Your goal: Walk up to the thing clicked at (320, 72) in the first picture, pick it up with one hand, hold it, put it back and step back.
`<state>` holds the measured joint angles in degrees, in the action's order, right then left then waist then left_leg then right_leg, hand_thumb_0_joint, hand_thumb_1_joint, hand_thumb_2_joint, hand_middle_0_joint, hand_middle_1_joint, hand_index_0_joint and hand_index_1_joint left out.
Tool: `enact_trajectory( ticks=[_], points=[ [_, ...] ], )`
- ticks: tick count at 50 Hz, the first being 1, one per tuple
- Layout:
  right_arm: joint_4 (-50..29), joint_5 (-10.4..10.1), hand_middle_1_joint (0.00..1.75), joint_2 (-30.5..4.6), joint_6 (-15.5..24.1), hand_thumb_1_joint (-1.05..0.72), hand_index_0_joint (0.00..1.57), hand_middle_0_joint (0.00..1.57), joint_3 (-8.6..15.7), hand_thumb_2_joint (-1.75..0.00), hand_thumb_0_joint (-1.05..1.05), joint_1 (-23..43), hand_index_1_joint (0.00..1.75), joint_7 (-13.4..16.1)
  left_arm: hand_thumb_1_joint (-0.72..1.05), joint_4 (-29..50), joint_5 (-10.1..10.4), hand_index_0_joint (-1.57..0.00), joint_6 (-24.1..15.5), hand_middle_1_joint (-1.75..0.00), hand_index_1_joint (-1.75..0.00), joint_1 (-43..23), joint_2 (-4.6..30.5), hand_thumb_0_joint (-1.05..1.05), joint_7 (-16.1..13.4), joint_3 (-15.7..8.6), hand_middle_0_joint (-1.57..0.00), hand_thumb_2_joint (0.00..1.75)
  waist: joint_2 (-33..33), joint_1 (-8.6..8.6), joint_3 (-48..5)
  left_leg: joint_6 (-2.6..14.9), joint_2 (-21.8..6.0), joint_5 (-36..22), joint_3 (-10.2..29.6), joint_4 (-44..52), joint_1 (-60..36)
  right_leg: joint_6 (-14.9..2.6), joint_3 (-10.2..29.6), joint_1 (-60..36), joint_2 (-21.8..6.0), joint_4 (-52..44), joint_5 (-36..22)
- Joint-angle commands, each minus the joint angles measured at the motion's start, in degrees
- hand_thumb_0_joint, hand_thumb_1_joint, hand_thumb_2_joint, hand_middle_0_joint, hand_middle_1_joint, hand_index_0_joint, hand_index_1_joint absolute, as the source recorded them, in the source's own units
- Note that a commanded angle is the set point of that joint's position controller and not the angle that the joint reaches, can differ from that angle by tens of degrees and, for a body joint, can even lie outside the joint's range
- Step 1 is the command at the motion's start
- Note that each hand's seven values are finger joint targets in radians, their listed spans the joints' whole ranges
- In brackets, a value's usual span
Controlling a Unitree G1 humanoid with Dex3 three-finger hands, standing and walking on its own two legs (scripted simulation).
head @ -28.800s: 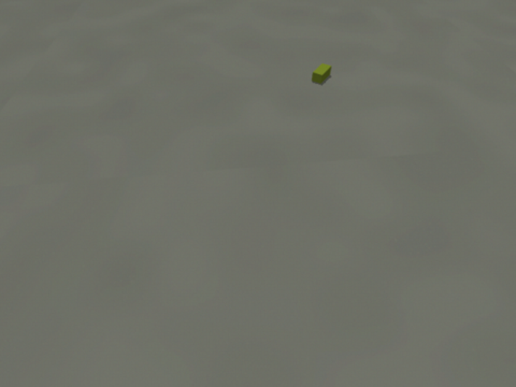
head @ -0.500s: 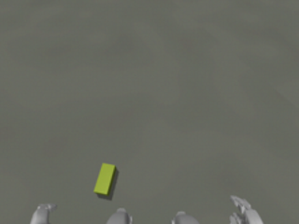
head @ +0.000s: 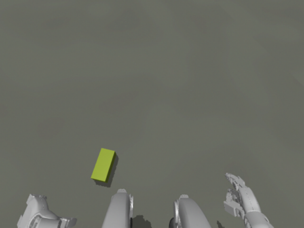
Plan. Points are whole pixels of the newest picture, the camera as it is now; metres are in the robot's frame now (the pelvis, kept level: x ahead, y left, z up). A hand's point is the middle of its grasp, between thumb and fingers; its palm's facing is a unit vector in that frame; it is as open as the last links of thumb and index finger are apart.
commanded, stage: rise first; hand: left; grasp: from above
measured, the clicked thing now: (104, 165) +0.39 +0.26 -0.62
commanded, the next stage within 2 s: none
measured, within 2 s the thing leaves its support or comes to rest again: neither
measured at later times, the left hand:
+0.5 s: hand (79, 176) +0.30 +0.30 -0.36, palm faces +0.01 -0.44 -0.90, open 13.7 cm
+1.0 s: hand (90, 168) +0.34 +0.29 -0.44, palm faces -0.02 -0.47 -0.88, open 13.5 cm
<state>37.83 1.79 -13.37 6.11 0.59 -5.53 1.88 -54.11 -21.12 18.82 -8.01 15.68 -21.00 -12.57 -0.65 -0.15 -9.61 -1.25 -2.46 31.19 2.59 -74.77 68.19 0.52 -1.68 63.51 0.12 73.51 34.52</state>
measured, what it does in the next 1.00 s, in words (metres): lowers itself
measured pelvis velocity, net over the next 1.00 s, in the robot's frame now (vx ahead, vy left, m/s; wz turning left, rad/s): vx -0.08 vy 0.00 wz -0.13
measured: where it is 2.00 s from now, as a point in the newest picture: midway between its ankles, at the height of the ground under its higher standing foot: outside the picture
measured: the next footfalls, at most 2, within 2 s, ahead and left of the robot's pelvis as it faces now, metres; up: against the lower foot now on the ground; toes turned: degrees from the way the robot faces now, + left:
none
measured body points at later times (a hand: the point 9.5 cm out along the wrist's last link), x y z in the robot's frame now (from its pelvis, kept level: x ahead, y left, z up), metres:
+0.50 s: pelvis -0.08 +0.00 -0.21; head +0.13 +0.02 +0.19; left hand +0.30 +0.32 -0.31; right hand +0.00 -0.27 -0.35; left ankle +0.03 +0.13 -0.62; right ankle +0.00 -0.13 -0.62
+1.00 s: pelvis -0.08 +0.00 -0.28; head +0.17 +0.00 +0.09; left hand +0.35 +0.31 -0.39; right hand -0.06 -0.28 -0.41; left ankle +0.03 +0.13 -0.62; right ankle +0.00 -0.13 -0.62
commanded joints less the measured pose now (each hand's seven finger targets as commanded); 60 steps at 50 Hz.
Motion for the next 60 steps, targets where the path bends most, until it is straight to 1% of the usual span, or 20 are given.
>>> enact_trajectory(
  ticks=[1,3,6,10,13,14,17,20,23,24,29,30,32,33,35,38,44,49,55,60],
  points=[
    [-1.58,0.82,0.3,-9.37,3.33,-0.89,0.2,0.2,2.4,-0.89,0.0,-2.67,0.3,-0.27,-0.48,-1.08,-5.42,-0.06,-0.63,-1.03,-1.04,-17.19,11.93,0.0,-8.82,-2.72,-0.07,0.97,5.01,1.17,-20.91,0.6,0.94,-16.65,-1.6,-1.3,-6.53,-2.1,-0.53,4.56,1.14,1.78,-17.13],
    [-0.3,1.22,0.3,-9.86,3.75,-0.9,0.2,0.2,2.15,-0.9,0.0,-2.6,0.3,-0.74,-0.48,-3.58,-6.39,-0.06,0.9,-1.04,-1.05,-22.0,12.02,0.0,-12.97,-2.2,-0.07,0.97,6.38,1.65,-24.83,0.21,0.76,-15.63,-1.25,-4.0,-4.95,-2.13,-0.5,8.36,1.05,4.61,-16.84],
    [1.97,2.09,0.3,-10.81,4.63,-0.9,0.2,0.2,2.2,-0.9,0.0,-2.18,0.3,-2.12,-0.5,-9.0,-6.02,-0.06,2.58,-1.05,-1.06,-30.94,11.63,0.0,-18.43,-1.76,-0.07,0.99,7.3,3.44,-29.64,-0.26,0.57,-16.71,-0.38,-9.57,-1.74,-1.88,-1.17,15.05,1.14,9.97,-18.19],
    [4.74,3.91,0.3,-11.61,5.5,-0.91,0.2,0.2,1.99,-0.9,0.0,-2.42,0.3,-3.89,-0.51,-15.32,-4.59,-0.06,3.89,-1.07,-1.09,-40.95,16.5,0.0,-23.92,-5.55,-0.07,1.02,6.64,4.48,-33.84,-0.42,0.3,-13.79,-1.16,-17.26,4.56,-1.28,-1.85,19.99,1.12,15.41,-17.51],
    [5.23,5.1,0.3,-13.31,5.98,-0.91,0.2,0.2,3.15,-0.91,0.0,-2.74,0.3,-6.02,-0.51,-17.25,-2.85,-0.06,5.73,-1.07,-1.09,-46.76,19.43,0.0,-25.64,-7.67,-0.07,1.02,6.9,5.02,-38.11,-0.65,-0.19,-10.95,-1.48,-21.03,6.91,-0.98,-2.08,22.28,1.03,18.02,-15.24],
    [5.37,5.31,0.3,-12.02,5.72,-0.91,0.2,0.2,2.05,-0.91,0.0,-2.38,0.3,-6.9,-0.5,-18.2,-3.29,-0.07,6.64,-1.09,-1.1,-47.87,22.94,0.0,-26.08,-9.54,-0.07,1.01,8.3,3.48,-38.68,-0.63,-0.09,-9.61,-2.13,-22.38,7.82,-1.02,-1.44,22.47,0.93,18.68,-13.62],
    [7.05,5.41,0.3,-12.99,5.08,-0.91,0.2,0.2,2.98,-0.91,0.0,-2.42,0.3,-9.27,-0.48,-21.25,-4.01,-0.08,9.26,-1.06,-1.07,-51.08,27.58,0.0,-26.15,-11.66,-0.08,1.0,10.52,2.38,-40.44,-0.54,-0.15,-6.96,-2.53,-25.39,11.64,-1.16,-1.1,25.64,1.4,20.48,-9.65],
    [8.15,5.36,0.3,-13.07,4.5,-0.91,0.2,0.2,3.02,-0.91,0.0,-1.16,0.3,-11.51,-0.45,-22.42,-5.29,-0.11,10.79,-1.02,-1.04,-54.85,29.88,0.0,-25.47,-11.57,-0.11,0.97,11.88,2.38,-38.99,-0.38,-0.36,-1.66,-1.9,-27.18,15.16,-1.49,-1.56,31.88,2.04,22.69,-2.73],
    [9.71,4.94,0.3,-13.37,4.64,-0.93,0.2,0.2,3.02,-0.91,0.0,-0.93,0.3,-13.19,-0.5,-23.37,-6.16,-0.07,11.24,-1.14,-1.14,-58.84,30.46,0.0,-24.41,-10.9,-0.07,1.0,12.5,4.06,-37.4,-0.21,-0.74,1.71,-0.81,-28.95,17.4,-1.51,-2.44,37.26,2.44,25.08,0.83],
    [10.04,4.76,0.3,-13.46,4.67,-0.9,0.2,0.2,3.07,-0.9,0.0,-1.29,0.3,-13.65,-0.42,-23.57,-6.09,-0.09,11.03,-1.07,-1.07,-60.51,30.74,0.0,-24.15,-10.83,-0.07,0.95,11.81,4.93,-37.13,-0.06,-0.74,2.44,-0.93,-30.33,19.39,-1.33,-2.25,37.71,2.71,25.47,1.97],
    [12.44,4.06,0.3,-15.05,6.18,-0.92,0.2,0.2,3.18,-0.9,0.0,-5.2,0.3,-15.44,-0.48,-27.18,-4.48,-0.08,9.22,-1.14,-1.13,-65.39,30.59,0.0,-21.92,-10.04,-0.07,0.98,8.18,9.11,-32.92,0.67,-0.76,5.2,0.7,-34.71,25.79,-0.79,-3.2,42.04,3.19,29.6,4.28],
    [12.9,4.05,0.3,-15.49,6.37,-0.9,0.2,0.2,3.22,-0.9,0.0,-6.3,0.3,-15.75,-0.4,-27.99,-4.41,-0.09,8.65,-1.08,-1.06,-66.77,31.19,0.0,-21.6,-10.39,-0.07,0.94,8.34,9.26,-33.16,0.57,-0.8,5.75,1.02,-35.07,26.55,-0.8,-3.49,42.25,3.32,30.48,4.64],
    [13.26,3.78,0.3,-15.72,6.97,-0.91,0.2,0.2,2.8,-0.9,0.0,-7.62,0.3,-16.18,-0.47,-29.82,-4.25,-0.08,8.27,-1.14,-1.12,-67.52,31.6,0.0,-20.38,-10.29,-0.07,0.98,8.96,9.71,-31.06,0.64,-0.79,6.72,1.4,-35.95,26.93,-0.91,-3.77,44.6,3.23,31.65,4.99],
    [13.5,3.74,0.3,-15.86,7.13,-0.89,0.2,0.2,2.56,-0.9,0.0,-7.94,0.3,-16.39,-0.39,-30.39,-4.39,-0.1,8.33,-1.08,-1.06,-68.06,32.36,0.0,-19.84,-10.39,-0.07,0.94,8.48,9.8,-31.34,0.72,-0.67,6.54,1.37,-36.55,27.32,-0.99,-3.81,44.47,3.47,31.83,4.82],
    [14.26,3.41,0.3,-16.28,7.34,-0.91,0.2,0.2,2.61,-0.9,0.0,-9.0,0.3,-16.86,-0.47,-32.28,-5.67,-0.08,8.29,-1.14,-1.13,-68.76,32.96,0.0,-19.54,-10.68,-0.07,0.98,10.92,9.02,-31.67,0.57,-0.67,6.62,1.52,-36.86,26.92,-1.26,-4.38,46.75,3.32,33.52,4.01],
    [13.95,3.32,0.3,-16.59,7.56,-0.91,0.2,0.2,2.45,-0.9,0.0,-9.74,0.3,-17.57,-0.43,-34.33,-8.05,-0.09,8.86,-1.08,-1.07,-69.2,35.06,0.0,-20.3,-12.57,-0.07,0.94,12.87,7.71,-33.19,0.54,-0.85,4.19,1.41,-38.08,26.53,-1.51,-4.98,47.2,3.32,35.52,0.58],
    [13.45,3.86,0.3,-18.23,7.14,-0.91,0.2,0.2,2.69,-0.9,0.0,-10.59,0.3,-18.95,-0.43,-33.64,-11.28,-0.09,9.74,-1.07,-1.06,-72.25,38.22,0.0,-22.83,-15.28,-0.08,0.94,14.78,9.28,-33.95,0.89,-1.47,-0.16,1.03,-41.07,26.56,-1.38,-5.94,46.44,3.37,38.39,-5.68],
    [13.98,4.47,0.3,-17.92,6.68,-0.92,0.2,0.2,2.35,-0.9,0.0,-13.35,0.3,-20.02,-0.41,-36.17,-9.78,-0.11,8.69,-1.05,-1.04,-71.83,39.52,0.0,-24.45,-19.16,-0.1,0.92,11.34,11.02,-34.0,1.5,-1.32,-3.5,-0.57,-45.21,31.72,-0.31,-5.54,40.47,3.75,38.36,-9.14],
    [13.65,4.75,0.3,-18.08,6.12,-0.92,0.2,0.2,0.46,-0.91,0.0,-14.55,0.3,-21.21,-0.43,-35.85,-9.37,-0.1,8.59,-1.06,-1.06,-73.83,41.91,0.0,-23.37,-19.35,-0.09,0.93,10.88,11.86,-32.46,1.68,-1.56,-4.67,-0.77,-48.01,34.93,0.04,-5.69,38.04,4.48,39.5,-10.88],
    [12.81,4.63,0.3,-19.46,5.23,-0.92,0.2,0.2,0.97,-0.91,0.0,-13.21,0.3,-21.56,-0.43,-37.53,-10.02,-0.09,9.96,-1.07,-1.06,-71.68,42.27,0.0,-23.79,-19.16,-0.08,0.93,12.52,11.39,-31.26,1.66,-1.76,-2.54,-0.19,-48.26,35.41,-0.15,-6.01,39.03,5.05,39.95,-9.29]
  ],
)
